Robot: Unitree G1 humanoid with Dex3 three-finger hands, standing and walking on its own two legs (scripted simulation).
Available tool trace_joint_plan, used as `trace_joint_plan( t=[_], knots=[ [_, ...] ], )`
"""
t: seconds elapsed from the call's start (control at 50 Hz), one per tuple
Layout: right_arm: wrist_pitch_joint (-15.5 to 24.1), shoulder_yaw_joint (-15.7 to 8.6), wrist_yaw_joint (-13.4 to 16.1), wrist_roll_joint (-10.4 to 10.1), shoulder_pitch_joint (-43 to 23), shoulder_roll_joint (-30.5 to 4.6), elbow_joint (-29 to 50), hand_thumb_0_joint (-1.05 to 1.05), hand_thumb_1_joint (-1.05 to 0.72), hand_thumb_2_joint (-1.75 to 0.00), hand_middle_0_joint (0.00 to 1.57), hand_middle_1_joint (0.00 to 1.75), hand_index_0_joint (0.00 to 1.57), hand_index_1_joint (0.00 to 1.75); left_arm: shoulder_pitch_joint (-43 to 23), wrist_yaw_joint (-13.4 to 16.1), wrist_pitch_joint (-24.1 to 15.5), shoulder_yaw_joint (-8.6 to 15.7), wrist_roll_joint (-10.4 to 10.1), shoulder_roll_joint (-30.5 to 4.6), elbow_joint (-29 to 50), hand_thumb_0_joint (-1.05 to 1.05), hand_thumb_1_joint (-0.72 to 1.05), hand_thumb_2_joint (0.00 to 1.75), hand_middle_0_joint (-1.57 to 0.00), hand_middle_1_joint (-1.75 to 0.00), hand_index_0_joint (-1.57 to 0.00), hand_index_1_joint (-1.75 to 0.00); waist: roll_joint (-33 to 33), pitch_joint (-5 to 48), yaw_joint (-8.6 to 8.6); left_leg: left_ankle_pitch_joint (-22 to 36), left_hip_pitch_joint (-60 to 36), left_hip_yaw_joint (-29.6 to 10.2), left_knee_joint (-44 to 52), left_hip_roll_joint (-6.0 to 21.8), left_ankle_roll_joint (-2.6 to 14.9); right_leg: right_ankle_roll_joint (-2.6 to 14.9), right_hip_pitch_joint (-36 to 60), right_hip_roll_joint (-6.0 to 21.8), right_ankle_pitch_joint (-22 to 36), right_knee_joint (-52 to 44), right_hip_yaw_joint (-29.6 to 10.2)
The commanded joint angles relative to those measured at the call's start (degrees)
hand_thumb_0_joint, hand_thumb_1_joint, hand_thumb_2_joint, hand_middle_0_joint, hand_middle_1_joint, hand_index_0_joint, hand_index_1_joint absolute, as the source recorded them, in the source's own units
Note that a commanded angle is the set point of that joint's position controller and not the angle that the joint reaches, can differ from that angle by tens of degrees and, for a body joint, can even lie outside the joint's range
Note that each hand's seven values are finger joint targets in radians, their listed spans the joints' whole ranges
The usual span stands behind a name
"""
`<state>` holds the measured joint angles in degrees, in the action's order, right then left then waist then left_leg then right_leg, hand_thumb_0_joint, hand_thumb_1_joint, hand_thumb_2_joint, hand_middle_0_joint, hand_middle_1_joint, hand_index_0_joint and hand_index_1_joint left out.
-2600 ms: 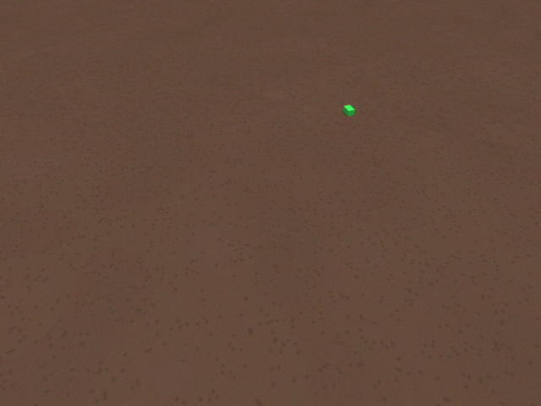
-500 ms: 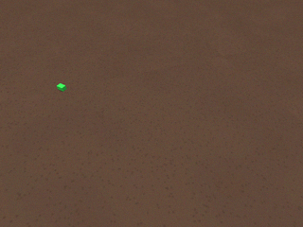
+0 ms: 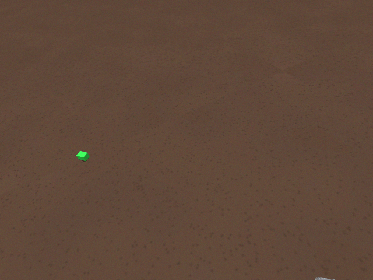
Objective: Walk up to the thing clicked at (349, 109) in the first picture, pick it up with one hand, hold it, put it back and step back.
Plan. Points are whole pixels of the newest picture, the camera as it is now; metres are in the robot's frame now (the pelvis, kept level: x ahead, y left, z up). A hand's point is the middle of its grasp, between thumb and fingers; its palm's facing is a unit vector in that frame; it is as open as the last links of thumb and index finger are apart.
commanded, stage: walk up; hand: left
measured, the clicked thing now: (83, 156) +1.19 +0.84 -0.75
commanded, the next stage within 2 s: none
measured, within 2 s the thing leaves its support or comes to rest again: neither
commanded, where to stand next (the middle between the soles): +0.73 +0.74 m, yaw -20 degrees
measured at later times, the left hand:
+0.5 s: hand (31, 246) +0.30 +0.46 -0.14, palm faces -0.17 -0.86 -0.48, open 7.4 cm
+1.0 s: hand (0, 204) +0.42 +0.59 -0.10, palm faces -0.17 -0.77 -0.62, open 7.4 cm
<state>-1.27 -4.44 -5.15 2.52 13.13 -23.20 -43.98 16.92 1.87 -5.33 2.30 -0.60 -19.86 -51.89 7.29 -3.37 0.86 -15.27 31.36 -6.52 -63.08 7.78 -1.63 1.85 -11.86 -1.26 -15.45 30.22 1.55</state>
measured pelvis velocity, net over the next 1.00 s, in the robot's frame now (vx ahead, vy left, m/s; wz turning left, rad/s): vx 0.33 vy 0.28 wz -0.21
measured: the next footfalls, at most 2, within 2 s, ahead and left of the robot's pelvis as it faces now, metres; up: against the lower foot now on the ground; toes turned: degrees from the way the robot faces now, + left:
left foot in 0.22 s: +0.23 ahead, +0.28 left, +0.00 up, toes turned +2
right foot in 0.62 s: +0.37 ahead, +0.10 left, +0.00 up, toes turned -15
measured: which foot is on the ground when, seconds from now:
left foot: up 0.00-0.20, down 0.22-0.64, up 0.66-1.00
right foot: down 0.00-0.26, up 0.28-0.60, down 0.62-1.00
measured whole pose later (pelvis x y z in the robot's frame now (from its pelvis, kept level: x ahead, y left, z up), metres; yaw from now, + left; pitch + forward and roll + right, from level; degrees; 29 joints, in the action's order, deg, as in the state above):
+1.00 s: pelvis +0.33 +0.28 -0.01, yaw -12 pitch -2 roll -1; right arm -6.3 -7.4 -6.2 3.8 15.0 -28.9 -45.7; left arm 21.3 4.1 -5.3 3.9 2.0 -24.6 -50.6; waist 9.6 -3.6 0.2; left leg -17.9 31.4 -4.8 -57.7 9.2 -2.1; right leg -0.6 -18.7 3.9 -16.9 36.7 0.8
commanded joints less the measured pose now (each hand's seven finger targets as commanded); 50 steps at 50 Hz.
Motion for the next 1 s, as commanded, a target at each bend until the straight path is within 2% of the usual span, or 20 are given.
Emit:
trace_joint_plan(
  t=[0.0, 0.12, 0.16, 0.2, 0.22, 0.24, 0.26, 0.28, 0.34, 0.42, 0.5, 0.56, 0.58, 0.6, 0.62, 0.64, 0.66, 0.72, 0.76, 0.98],
  knots=[
    [-0.5, -4.4, -1.4, 0.5, 0.6, -10.2, 4.7, 0.0, -0.9, -0.9, 0.2, 0.3, 0.2, 0.3, -1.3, 1.1, -3.1, 5.6, 0.8, -20.5, 4.7, 0.0, 0.9, 0.9, -0.2, -0.3, -0.2, -0.3, -14.0, -3.2, 1.84, 6.6, -0.6, 3.7, 5.9, 2.0, -0.71, 8.36, -10.8, 11.3, 3.5, -15.8, -9.4],
    [0.9, -5.2, -2.8, 0.8, -7.9, -11.3, 6.9, 0.0, -0.9, -0.9, 0.2, 0.3, 0.2, 0.3, 2.6, 1.9, -3.1, 6.2, 1.8, -23.2, 4.3, 0.0, 0.9, 0.9, -0.2, -0.3, -0.2, -0.3, -15.3, 0.1, -0.69, 7.8, -6.1, 3.4, 20.0, 3.0, 0.85, 8.22, -7.9, 12.8, 5.8, -7.3, -9.2],
    [1.1, -5.9, -2.6, 0.8, -5.4, -12.1, 5.9, 0.0, -0.9, -0.9, 0.2, 0.3, 0.2, 0.3, 1.5, 1.9, -2.5, 6.1, 1.9, -23.9, 4.7, 0.0, 0.9, 0.9, -0.2, -0.3, -0.2, -0.3, -15.2, 2.9, 1.64, 1.3, -12.3, 6.9, 23.9, 0.1, 2.1, 7.95, -7.9, 13.8, 11.9, -2.6, -9.7],
    [1.5, -7.5, -1.8, 1.3, 8.0, -15.1, 1.5, 0.0, -0.9, -0.9, 0.2, 0.3, 0.2, 0.3, 0.9, 2.3, -1.7, 5.0, 2.0, -20.6, 5.7, 0.0, 0.9, 0.9, -0.2, -0.3, -0.2, -0.3, -3.8, 9.8, 8.73, -3.1, -29.8, 8.4, 31.9, -4.0, 4.75, 4.7, -12.7, 9.8, 15.0, 19.3, -5.0],
    [1.9, -8.8, -1.1, 1.9, 12.4, -19.1, 0.6, 0.0, -0.9, -0.9, 0.2, 0.3, 0.2, 0.3, 6.1, 2.3, -1.5, 2.8, 1.8, -14.2, 5.4, 0.0, 0.9, 0.9, -0.2, -0.3, -0.2, -0.3, 10.2, 11.0, 10.24, -6.9, -37.9, -2.9, 36.9, 3.3, 6.14, 1.4, -23.2, 3.9, -2.2, 34.0, -3.6],
    [2.4, -9.1, -0.2, 0.8, 9.6, -23.0, 1.7, 0.0, -0.9, -0.9, 0.2, 0.3, 0.2, 0.3, 8.8, 2.8, -1.4, 1.9, 0.5, -12.3, 5.4, 0.0, 0.9, 0.9, -0.2, -0.3, -0.2, -0.3, 20.0, 10.6, 7.78, -2.1, -42.8, -21.5, 43.7, 14.6, 8.3, 0.39, -36.8, -4.0, -18.5, 41.3, -1.0],
    [2.1, -9.3, 0.4, -0.8, 5.9, -23.5, 1.9, 0.0, -0.9, -0.9, 0.2, 0.3, 0.2, 0.3, 8.6, 3.9, -0.9, 2.5, 0.6, -15.8, 3.2, 0.0, 0.9, 0.9, -0.2, -0.3, -0.2, -0.3, 15.7, 11.3, 5.71, -8.1, -39.9, -26.9, 45.6, 16.6, 13.6, 2.26, -35.7, 1.1, -16.1, 45.9, -4.6],
    [1.6, -8.8, 0.6, -1.1, 3.1, -20.9, 3.5, 0.0, -0.9, -0.9, 0.2, 0.3, 0.2, 0.3, 5.9, 3.7, -0.8, 2.8, 0.9, -18.7, 2.7, 0.0, 0.9, 0.9, -0.2, -0.3, -0.2, -0.3, 10.7, 7.9, 5.32, -11.9, -31.2, -21.1, 46.2, 15.6, 13.79, 2.06, -33.2, 4.0, -12.4, 45.5, -4.5],
    [2.2, -6.2, 1.0, -0.4, -0.9, -14.4, 4.3, 0.0, -0.9, -0.9, 0.2, 0.3, 0.2, 0.3, 6.9, 2.2, -0.5, 3.7, -1.0, -19.8, 0.1, 0.0, 0.9, 0.9, -0.2, -0.3, -0.2, -0.3, 4.0, 2.9, 2.03, 8.1, -22.5, -1.0, 42.5, 6.3, 8.05, 1.07, -24.9, 5.6, -4.3, 37.2, -4.9],
    [2.4, -5.2, 1.3, 0.2, 0.4, -12.7, 4.8, 0.0, -0.9, -0.9, 0.2, 0.3, 0.2, 0.3, 5.4, 2.0, -0.3, 3.1, -0.8, -16.7, 0.7, 0.0, 0.9, 0.9, -0.2, -0.3, -0.2, -0.3, 4.3, 2.6, 2.25, 23.5, -23.9, 5.0, 40.6, 5.2, 12.65, -1.14, -21.5, 4.6, -3.0, 23.8, -0.1],
    [1.7, -4.8, 1.1, 1.3, 0.2, -12.0, 6.3, 0.0, -0.9, -0.9, 0.2, 0.3, 0.2, 0.3, 1.9, 2.0, -0.1, 3.5, -0.5, -15.3, 2.8, 0.0, 0.9, 0.9, -0.2, -0.3, -0.2, -0.3, 4.9, 1.6, 2.79, 23.5, -19.9, 6.6, 41.0, 5.6, 12.77, -0.32, -14.0, 3.4, 1.5, 13.7, 4.7],
    [0.6, -4.3, 0.9, 1.0, -3.6, -11.4, 8.3, 0.0, -0.9, -0.9, 0.2, 0.3, 0.2, 0.3, 8.7, 2.4, -0.3, 4.4, 0.0, -15.2, 0.5, 0.0, 0.9, 0.9, -0.2, -0.3, -0.2, -0.3, -1.0, 3.7, -2.29, 18.4, -14.0, 9.5, 31.3, 3.4, 9.78, 0.73, 1.3, 2.5, 11.9, 3.2, 4.4],
    [0.6, -3.6, 0.8, 0.5, -4.1, -9.9, 9.1, 0.0, -0.9, -0.9, 0.2, 0.3, 0.2, 0.3, 14.6, 3.0, -0.5, 5.7, 0.4, -17.6, -1.0, 0.0, 0.9, 0.9, -0.2, -0.3, -0.2, -0.3, -6.0, 7.0, -5.67, 17.8, -9.4, 10.7, 22.7, 2.1, 7.69, 1.73, 11.2, 4.2, 12.6, 0.2, 0.8],
    [0.3, -2.9, 0.7, 0.5, -1.3, -7.6, 9.1, 0.0, -0.9, -0.9, 0.2, 0.3, 0.2, 0.3, 18.4, 3.7, -0.7, 7.2, 1.0, -21.3, -1.4, 0.0, 0.9, 0.9, -0.2, -0.3, -0.2, -0.3, -15.3, 9.5, -7.55, 1.9, -0.6, 11.8, 10.3, -2.0, 5.07, 3.36, 20.1, 9.5, 4.8, -3.9, -9.2],
    [-0.6, -2.5, 0.6, 0.4, 4.7, -6.9, 8.4, 0.0, -0.9, -0.9, 0.2, 0.3, 0.2, 0.3, 16.2, 4.3, -0.6, 7.7, 1.2, -24.8, 0.9, 0.0, 0.9, 0.9, -0.2, -0.3, -0.2, -0.3, -20.9, 11.0, -4.79, -16.3, 6.8, 7.9, -0.6, -6.3, 2.3, 6.45, 21.0, 24.0, -7.5, -11.3, -33.5],
    [-1.9, -4.0, 0.9, 1.0, 6.8, -12.7, 6.6, 0.0, -0.9, -0.9, 0.2, 0.3, 0.2, 0.3, 9.7, 4.7, -0.3, 7.0, 0.8, -24.4, 3.4, 0.0, 0.9, 0.9, -0.2, -0.3, -0.2, -0.3, -10.5, 7.2, -3.02, -16.6, 7.4, 1.0, -6.7, -5.1, 0.69, 10.87, 12.6, 27.8, -19.5, -14.1, -39.7],
    [-2.6, -5.2, 1.1, 1.3, 5.8, -15.2, 6.0, 0.0, -0.9, -0.9, 0.2, 0.3, 0.2, 0.3, 5.4, 5.1, 0.0, 7.0, 0.6, -24.8, 5.0, 0.0, 0.9, 0.9, -0.2, -0.3, -0.2, -0.3, -12.0, 6.0, -2.37, -16.4, 9.1, 1.1, -9.8, -3.6, 0.95, 14.32, 8.6, 28.7, -28.6, -16.2, -42.2],
    [-2.9, -5.3, 0.7, 0.6, 4.8, -15.3, 3.1, 0.0, -0.9, -0.9, 0.2, 0.3, 0.2, 0.3, 2.1, 4.7, -0.8, 6.0, 0.7, -20.6, 5.3, 0.0, 0.9, 0.9, -0.2, -0.3, -0.2, -0.3, -9.0, -1.0, -0.36, -8.0, 4.8, -1.7, -8.6, -2.2, 1.36, 7.81, -4.3, 19.2, -19.3, -16.6, -24.1],
    [-3.1, -4.8, 0.2, 0.7, 6.6, -13.8, 2.4, 0.0, -0.9, -0.9, 0.2, 0.3, 0.2, 0.3, 1.8, 4.2, -1.3, 6.2, 1.3, -20.7, 5.1, 0.0, 0.9, 0.9, -0.2, -0.3, -0.2, -0.3, -10.7, -1.3, 0.38, -4.0, 2.7, -1.3, -6.2, -2.5, 1.07, 7.22, -6.3, 15.5, -11.0, -13.1, -16.2],
    [-3.0, -5.3, -1.2, 1.4, -1.6, -13.7, 4.8, 0.0, -0.9, -0.9, 0.2, 0.3, 0.2, 0.3, 3.3, 3.9, -1.4, 8.0, 2.6, -26.3, 5.2, 0.0, 0.9, 0.9, -0.2, -0.3, -0.2, -0.3, -17.6, 0.7, -1.6, -6.1, -1.2, 3.4, 11.2, 2.0, 0.37, 9.94, -9.4, 15.4, -9.8, -5.7, -11.9]
  ],
)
